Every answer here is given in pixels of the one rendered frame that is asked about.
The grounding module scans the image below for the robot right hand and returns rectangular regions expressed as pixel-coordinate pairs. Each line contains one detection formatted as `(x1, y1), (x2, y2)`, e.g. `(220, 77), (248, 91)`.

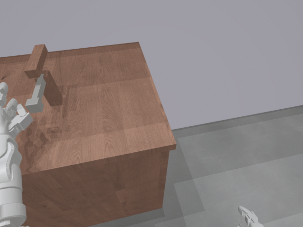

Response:
(237, 206), (263, 227)

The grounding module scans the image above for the counter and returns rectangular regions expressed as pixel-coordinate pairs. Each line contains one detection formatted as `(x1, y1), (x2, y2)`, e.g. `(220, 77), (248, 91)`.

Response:
(0, 42), (176, 227)

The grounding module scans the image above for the tap lever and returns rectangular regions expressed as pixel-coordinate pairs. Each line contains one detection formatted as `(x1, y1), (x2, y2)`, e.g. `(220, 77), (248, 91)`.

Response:
(25, 74), (46, 114)

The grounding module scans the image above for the robot left forearm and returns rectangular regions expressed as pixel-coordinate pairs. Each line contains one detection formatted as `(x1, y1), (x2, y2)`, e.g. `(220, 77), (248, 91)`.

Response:
(0, 134), (27, 227)

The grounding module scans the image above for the robot left hand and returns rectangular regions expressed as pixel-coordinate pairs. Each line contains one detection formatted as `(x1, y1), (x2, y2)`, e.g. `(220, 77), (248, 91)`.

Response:
(0, 82), (33, 140)

